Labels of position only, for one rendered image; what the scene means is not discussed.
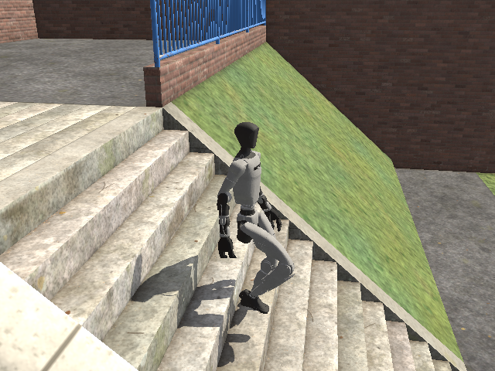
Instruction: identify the right robot hand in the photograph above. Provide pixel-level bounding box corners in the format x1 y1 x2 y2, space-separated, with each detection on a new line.
218 237 236 258

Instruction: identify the robot right upper arm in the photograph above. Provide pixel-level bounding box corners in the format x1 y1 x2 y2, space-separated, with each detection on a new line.
217 159 247 202

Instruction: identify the robot left forearm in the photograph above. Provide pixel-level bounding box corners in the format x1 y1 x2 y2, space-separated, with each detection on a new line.
257 187 271 212

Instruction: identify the robot right thigh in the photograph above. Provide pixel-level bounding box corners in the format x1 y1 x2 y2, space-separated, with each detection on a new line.
237 222 295 275

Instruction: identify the left robot hand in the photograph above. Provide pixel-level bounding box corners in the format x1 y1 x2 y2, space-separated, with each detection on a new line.
265 208 282 232

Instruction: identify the right robot shin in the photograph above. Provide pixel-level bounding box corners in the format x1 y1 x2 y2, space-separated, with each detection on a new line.
249 264 295 299

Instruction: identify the robot right forearm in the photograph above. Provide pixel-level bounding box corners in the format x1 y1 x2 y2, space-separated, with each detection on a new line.
217 193 230 237

